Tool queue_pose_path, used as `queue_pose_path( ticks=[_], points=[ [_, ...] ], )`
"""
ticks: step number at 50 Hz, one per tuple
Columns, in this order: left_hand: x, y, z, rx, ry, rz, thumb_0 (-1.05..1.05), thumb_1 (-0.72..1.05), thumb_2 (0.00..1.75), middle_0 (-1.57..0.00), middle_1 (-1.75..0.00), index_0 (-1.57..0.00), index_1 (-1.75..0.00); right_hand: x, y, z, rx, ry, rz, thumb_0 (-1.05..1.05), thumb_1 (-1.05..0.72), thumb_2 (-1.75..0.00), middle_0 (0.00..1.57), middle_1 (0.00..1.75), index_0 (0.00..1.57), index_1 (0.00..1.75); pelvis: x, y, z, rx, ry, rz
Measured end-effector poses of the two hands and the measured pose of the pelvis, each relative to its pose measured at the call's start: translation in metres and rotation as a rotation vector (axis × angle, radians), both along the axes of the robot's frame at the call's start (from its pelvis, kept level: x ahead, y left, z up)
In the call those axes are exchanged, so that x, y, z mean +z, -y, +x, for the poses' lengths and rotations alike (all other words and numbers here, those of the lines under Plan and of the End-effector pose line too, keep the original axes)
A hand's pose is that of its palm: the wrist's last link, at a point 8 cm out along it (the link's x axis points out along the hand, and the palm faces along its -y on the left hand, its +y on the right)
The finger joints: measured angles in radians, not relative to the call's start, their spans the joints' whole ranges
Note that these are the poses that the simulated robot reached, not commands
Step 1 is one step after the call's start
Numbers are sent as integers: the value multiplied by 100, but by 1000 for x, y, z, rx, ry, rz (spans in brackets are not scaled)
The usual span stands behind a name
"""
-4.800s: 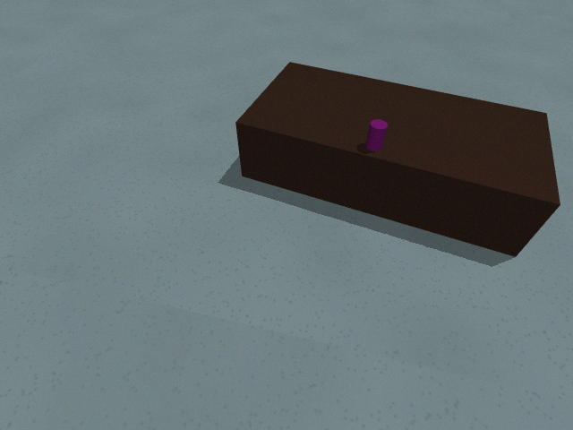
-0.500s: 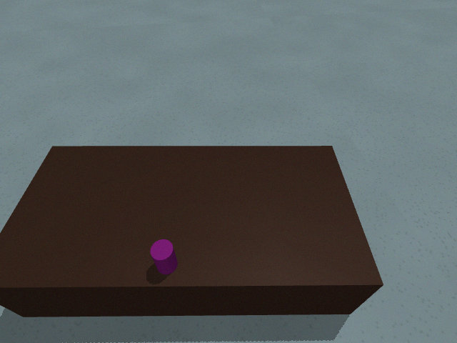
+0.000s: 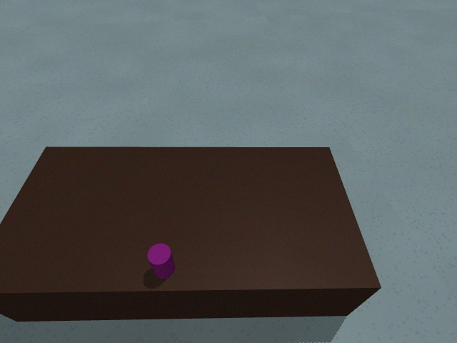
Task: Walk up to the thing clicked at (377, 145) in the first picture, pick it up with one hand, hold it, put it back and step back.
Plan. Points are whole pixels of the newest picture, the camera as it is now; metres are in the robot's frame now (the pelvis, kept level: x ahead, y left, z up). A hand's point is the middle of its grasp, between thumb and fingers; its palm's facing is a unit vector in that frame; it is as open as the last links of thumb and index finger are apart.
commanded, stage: walk up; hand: left
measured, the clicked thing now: (162, 261) +0.44 +0.22 -0.40
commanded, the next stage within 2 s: stand in 0.04 s
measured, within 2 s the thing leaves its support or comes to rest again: neither
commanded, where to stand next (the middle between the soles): +0.06 +0.00 m, yaw +1 degrees
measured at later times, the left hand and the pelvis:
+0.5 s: hand out of the picture +0.08 +0.24 -0.16, palm faces -0.03 -0.94 -0.33, open 7.4 cm; pelvis +0.01 -0.01 +0.00, yaw -1 degrees
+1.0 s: hand out of the picture +0.10 +0.24 -0.16, palm faces -0.03 -0.94 -0.34, open 7.4 cm; pelvis +0.02 -0.01 +0.00, yaw -1 degrees
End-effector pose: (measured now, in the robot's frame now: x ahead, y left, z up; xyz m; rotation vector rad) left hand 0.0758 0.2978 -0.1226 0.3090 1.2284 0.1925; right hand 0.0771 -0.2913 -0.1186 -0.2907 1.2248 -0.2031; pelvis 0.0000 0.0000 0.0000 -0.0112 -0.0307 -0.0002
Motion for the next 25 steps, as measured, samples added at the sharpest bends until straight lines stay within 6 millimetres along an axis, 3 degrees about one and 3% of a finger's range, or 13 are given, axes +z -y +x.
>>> queue_pose_path(
  ticks=[14, 25],
  points=[
    [-1, 3, -8, 8, -31, 0, 1, 91, 90, -20, -30, -20, -30, 2, 4, 13, 6, 14, -6, 0, -91, -89, 21, 30, 20, 30, 0, 3, 7, -5, -5, 7],
    [-2, 9, 1, -2, -27, -5, 1, 91, 90, -20, -30, -20, -30, 3, 12, 12, -3, 0, -18, 0, -91, -89, 21, 30, 20, 30, 1, 6, 13, -10, -5, 8]
  ],
)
